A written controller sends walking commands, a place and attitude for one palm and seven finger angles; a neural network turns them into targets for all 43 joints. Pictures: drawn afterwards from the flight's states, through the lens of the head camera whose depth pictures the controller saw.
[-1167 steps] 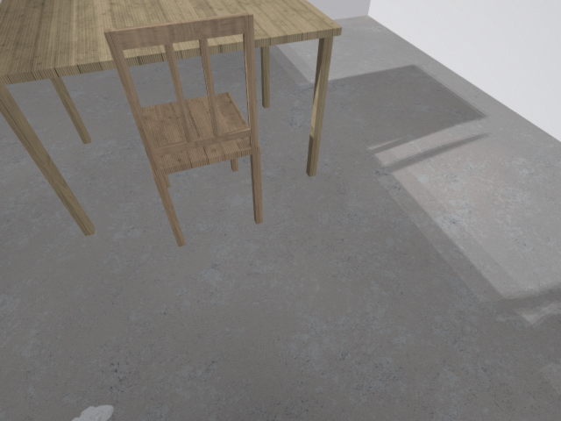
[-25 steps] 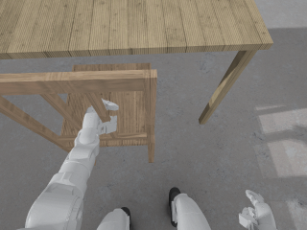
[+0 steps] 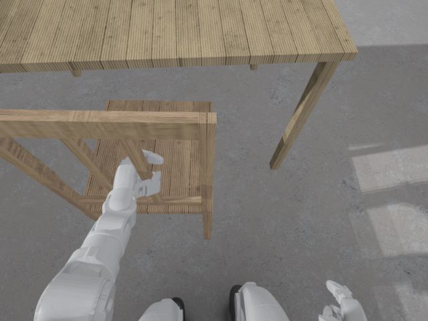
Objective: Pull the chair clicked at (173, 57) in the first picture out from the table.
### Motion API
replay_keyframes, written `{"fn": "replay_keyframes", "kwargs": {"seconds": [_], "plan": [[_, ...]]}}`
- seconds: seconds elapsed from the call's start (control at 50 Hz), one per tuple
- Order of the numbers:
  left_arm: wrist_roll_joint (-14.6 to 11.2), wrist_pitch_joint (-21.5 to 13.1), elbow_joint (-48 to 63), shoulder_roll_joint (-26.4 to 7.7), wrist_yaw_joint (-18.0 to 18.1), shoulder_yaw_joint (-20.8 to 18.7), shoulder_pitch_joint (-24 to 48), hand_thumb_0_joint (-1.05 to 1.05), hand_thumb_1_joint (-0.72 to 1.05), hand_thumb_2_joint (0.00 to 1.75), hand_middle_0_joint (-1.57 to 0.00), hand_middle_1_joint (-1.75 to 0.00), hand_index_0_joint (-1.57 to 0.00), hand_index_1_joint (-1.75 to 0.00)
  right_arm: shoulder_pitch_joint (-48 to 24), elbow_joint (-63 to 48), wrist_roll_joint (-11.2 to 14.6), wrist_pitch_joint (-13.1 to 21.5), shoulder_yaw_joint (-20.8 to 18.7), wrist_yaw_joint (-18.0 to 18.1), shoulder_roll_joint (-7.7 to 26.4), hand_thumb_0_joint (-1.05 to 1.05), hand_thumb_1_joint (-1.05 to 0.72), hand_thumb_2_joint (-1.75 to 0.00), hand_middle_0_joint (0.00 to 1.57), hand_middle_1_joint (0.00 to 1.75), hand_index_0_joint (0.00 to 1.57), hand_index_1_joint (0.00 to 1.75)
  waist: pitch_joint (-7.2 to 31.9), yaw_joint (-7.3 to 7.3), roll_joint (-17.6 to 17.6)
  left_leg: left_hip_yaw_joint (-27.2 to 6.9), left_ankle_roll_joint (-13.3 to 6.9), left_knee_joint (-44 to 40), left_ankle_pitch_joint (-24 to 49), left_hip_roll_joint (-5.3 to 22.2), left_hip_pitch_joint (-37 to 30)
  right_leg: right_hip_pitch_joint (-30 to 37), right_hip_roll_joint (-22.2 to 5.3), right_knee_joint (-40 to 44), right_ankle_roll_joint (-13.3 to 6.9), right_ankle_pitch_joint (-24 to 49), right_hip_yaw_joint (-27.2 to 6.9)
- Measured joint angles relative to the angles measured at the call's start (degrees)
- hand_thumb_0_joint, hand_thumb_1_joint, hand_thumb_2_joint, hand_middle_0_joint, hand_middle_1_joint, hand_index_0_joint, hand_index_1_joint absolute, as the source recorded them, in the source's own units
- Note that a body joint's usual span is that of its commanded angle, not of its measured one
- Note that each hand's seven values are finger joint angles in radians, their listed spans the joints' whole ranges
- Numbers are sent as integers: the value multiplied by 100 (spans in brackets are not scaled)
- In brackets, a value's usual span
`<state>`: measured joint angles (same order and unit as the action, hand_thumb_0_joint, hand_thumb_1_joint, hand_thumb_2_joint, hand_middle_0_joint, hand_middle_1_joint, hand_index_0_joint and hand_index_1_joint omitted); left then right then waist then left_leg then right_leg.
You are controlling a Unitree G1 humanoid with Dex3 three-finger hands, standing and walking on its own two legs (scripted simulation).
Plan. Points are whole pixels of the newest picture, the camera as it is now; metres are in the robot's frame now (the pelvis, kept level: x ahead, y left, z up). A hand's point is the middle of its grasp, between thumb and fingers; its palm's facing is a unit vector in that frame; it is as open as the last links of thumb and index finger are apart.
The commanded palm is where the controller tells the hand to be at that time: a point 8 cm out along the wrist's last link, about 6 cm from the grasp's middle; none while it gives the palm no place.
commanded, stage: step backward, pulling the chair out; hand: left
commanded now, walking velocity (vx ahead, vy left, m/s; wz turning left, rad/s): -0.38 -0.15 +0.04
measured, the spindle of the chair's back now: (102, 174) +0.40 +0.24 -0.07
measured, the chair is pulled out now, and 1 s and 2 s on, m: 0.10 0.33 0.56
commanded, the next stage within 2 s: stop walking, hand still on the chair in 1.46 s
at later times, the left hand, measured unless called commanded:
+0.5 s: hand (161, 232) +0.27 +0.10 -0.07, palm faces -0.04 -0.98 -0.20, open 5.5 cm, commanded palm +0.26 +0.15 -0.06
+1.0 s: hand (162, 301) +0.15 +0.09 -0.07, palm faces -0.07 -0.98 -0.19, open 5.4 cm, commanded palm +0.15 +0.14 -0.06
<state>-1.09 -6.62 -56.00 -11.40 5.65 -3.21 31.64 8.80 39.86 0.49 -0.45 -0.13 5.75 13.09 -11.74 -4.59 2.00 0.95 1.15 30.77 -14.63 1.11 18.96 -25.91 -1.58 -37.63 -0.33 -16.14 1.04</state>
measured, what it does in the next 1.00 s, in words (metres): walks backwards: right foot, then left foot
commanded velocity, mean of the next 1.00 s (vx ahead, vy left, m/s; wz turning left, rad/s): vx -0.38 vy -0.05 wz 0.06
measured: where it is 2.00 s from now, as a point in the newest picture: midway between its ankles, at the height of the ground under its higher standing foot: outside the picture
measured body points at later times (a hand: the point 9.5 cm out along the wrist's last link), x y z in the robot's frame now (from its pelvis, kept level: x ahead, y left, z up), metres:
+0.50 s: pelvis -0.10 -0.02 +0.00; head +0.01 -0.03 +0.44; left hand +0.27 +0.15 -0.05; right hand +0.01 -0.28 -0.13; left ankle -0.07 +0.12 -0.73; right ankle -0.07 -0.13 -0.72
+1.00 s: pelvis -0.22 -0.01 +0.00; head -0.12 -0.02 +0.44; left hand +0.15 +0.14 -0.05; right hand -0.11 -0.28 -0.13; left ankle -0.21 +0.12 -0.73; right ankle -0.17 -0.14 -0.71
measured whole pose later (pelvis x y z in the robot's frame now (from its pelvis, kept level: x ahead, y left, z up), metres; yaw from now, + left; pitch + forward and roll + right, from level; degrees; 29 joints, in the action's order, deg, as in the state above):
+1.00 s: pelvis -0.22 -0.01 +0.00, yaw +0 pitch +1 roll +0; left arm -1.8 -5.3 -57.7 -8.9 5.4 0.0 32.1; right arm 9.3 39.8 0.5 -0.8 -0.2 6.0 13.8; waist -11.8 -3.6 -0.3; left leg 1.0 1.0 29.2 -14.6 1.7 15.9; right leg -25.7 -2.2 -42.4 -0.6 -21.0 1.7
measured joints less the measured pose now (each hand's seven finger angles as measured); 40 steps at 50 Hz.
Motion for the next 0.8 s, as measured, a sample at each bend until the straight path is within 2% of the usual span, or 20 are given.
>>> {"fn": "replay_keyframes", "kwargs": {"seconds": [0.06, 0.1, 0.12, 0.16, 0.2, 0.24, 0.3, 0.32, 0.34, 0.38, 0.44, 0.5, 0.54, 0.58, 0.6, 0.62, 0.66, 0.7, 0.74, 0.8], "plan": [[-32, -104, 22, 24, -34, -66, -149, 7, 67, 76, -36, -126, -49, -144, 107, -71, -52, 37, -14, -122, -31, 0, -91, -89, 20, 30, 20, 30, -17, 71, -193, -32, 64, -54, 113, 182, 55, 313, 120, -87, -89, -374, 71], [-41, -216, 23, 21, -78, -90, -247, 7, 66, 77, -37, -125, -49, -144, 206, -51, -13, 49, 25, -177, -78, 0, -91, -89, 20, 30, 20, 30, 20, 150, -268, -51, 144, 61, 102, 280, 153, 760, 122, 540, -99, 166, 91], [-41, -281, 6, 16, -88, -114, -278, 7, 66, 77, -38, -125, -49, -144, 195, -2, 14, 44, 50, -195, -89, 0, -91, -89, 20, 30, 20, 30, -7, 187, -358, -85, 185, 186, 78, 386, 220, 906, 217, 819, -62, 151, 129], [-56, -398, -98, 2, -89, -175, -247, 7, 65, 78, -38, -125, -49, -144, 96, 92, 71, 10, 91, -159, -93, 0, -91, -89, 20, 30, 20, 30, -144, 158, -518, -228, 191, 630, -41, 502, 433, 989, 390, 1031, -103, 246, 197], [-81, -430, -172, 13, -98, -245, -220, 7, 65, 77, -37, -124, -49, -144, 29, 175, 121, 14, 105, -87, -91, 0, -91, -89, 20, 30, 21, 30, -167, 153, -423, -361, 186, 1367, -754, 243, 667, 907, 319, 1066, -146, 370, 135], [-59, -356, -207, 46, -77, -267, -189, 7, 66, 77, -36, -123, -49, -144, -12, 227, 130, 52, 116, -3, -38, 1, -91, -89, 20, 30, 21, 30, -134, 135, -293, -346, 194, 1667, -1118, 4, 722, 809, 182, 1097, -143, 480, 58], [-54, -260, -240, 138, -23, -231, -158, 7, 66, 77, -35, -123, -49, -144, -55, 234, 134, 97, 144, 119, 137, 1, -91, -89, 20, 30, 21, 30, -42, 12, -262, -240, 217, 1059, -828, -101, 449, 661, 31, 1104, -76, 590, 79], [-68, -222, -238, 175, -6, -185, -154, 7, 66, 76, -35, -123, -49, -144, -60, 223, 142, 97, 138, 156, 210, 1, -91, -89, 20, 30, 21, 30, 0, -24, -297, -204, 212, 674, -483, -77, 277, 594, 9, 1047, -47, 593, 106], [-76, -168, -212, 212, 11, -109, -150, 7, 66, 76, -34, -124, -49, -144, -52, 200, 154, 88, 123, 186, 292, 1, -91, -89, 20, 30, 20, 30, 47, -53, -371, -186, 169, 283, 188, -2, 86, 521, 20, 960, -16, 577, 152], [-87, -50, -160, 222, 18, 64, -66, 6, 66, 76, -33, -125, -49, -144, -85, 170, 176, 40, 44, 222, 345, 1, -91, -89, 20, 30, 20, 30, 62, -81, -375, -183, 62, -89, 230, -8, -55, 359, -29, 739, 42, 538, 205], [-66, 34, -157, 114, 0, 209, 62, 6, 67, 75, -32, -125, -49, -144, -84, 67, 123, -25, 1, 106, 188, 1, -91, -89, 20, 30, 20, 30, -25, 69, -80, -46, -16, -149, 150, -108, -82, 221, -81, 308, 37, 181, 3], [-66, 19, -154, 96, -42, 137, 18, 6, 67, 75, -32, -125, -49, -144, -19, -48, 0, 6, 14, -17, 46, 0, -91, -89, 20, 30, 20, 30, -51, 115, -173, -69, 23, -186, 287, 21, 7, 231, 43, -223, -33, -605, 20], [-98, -68, -167, 105, -73, 72, -53, 6, 66, 76, -33, -124, -49, -144, 46, -73, 5, 35, 46, -90, -30, 0, -91, -89, 20, 30, 20, 30, -61, 150, -323, -111, 89, -135, 339, 151, 99, 494, 99, 27, -62, -461, 47], [-97, -182, -184, 106, -117, 14, -141, 6, 65, 76, -35, -123, -49, -144, 124, -29, 42, 59, 102, -130, -98, 0, -91, -89, 20, 30, 20, 30, -31, 216, -447, -151, 181, 89, 289, 280, 256, 868, 135, 675, -66, 239, 71], [-108, -240, -214, 102, -119, -26, -157, 6, 65, 77, -35, -123, -49, -144, 78, 33, 76, 52, 131, -127, -99, 0, -91, -89, 20, 30, 20, 30, -103, 198, -581, -213, 165, 299, 283, 398, 352, 923, 260, 782, -71, 317, 125], [-119, -295, -250, 99, -123, -47, -164, 5, 65, 77, -36, -123, -49, -144, 42, 89, 112, 43, 153, -106, -101, 0, -91, -89, 20, 30, 20, 30, -147, 169, -638, -323, 165, 693, -96, 374, 492, 920, 313, 812, -85, 320, 147], [-112, -287, -294, 118, -125, -87, -154, 6, 65, 77, -35, -122, -49, -144, 8, 195, 158, 46, 155, -59, -96, 0, -91, -89, 20, 30, 21, 30, -142, 159, -547, -471, 178, 1730, -910, 66, 796, 815, 226, 825, -100, 333, 89], [-114, -242, -322, 163, -112, -121, -149, 6, 65, 76, -34, -122, -49, -144, -12, 281, 147, 76, 162, 7, -37, 1, -91, -89, 20, 30, 21, 30, -96, 146, -402, -428, 206, 2251, -1244, -178, 862, 710, 74, 885, -90, 430, 1], [-85, -211, -346, 228, -63, -111, -143, 7, 65, 76, -33, -122, -49, -144, -9, 312, 145, 109, 176, 81, 60, 1, -91, -89, 20, 30, 21, 30, -24, 72, -313, -335, 226, 2014, -1311, -265, 680, 613, -71, 952, -51, 549, -8], [-60, -117, -361, 342, -4, -2, -90, 6, 66, 76, -32, -123, -49, -144, 11, 316, 175, 121, 167, 180, 255, 1, -91, -89, 20, 30, 21, 30, 118, -35, -307, -229, 248, 958, -897, -210, 165, 423, -214, 942, 43, 658, 71]]}}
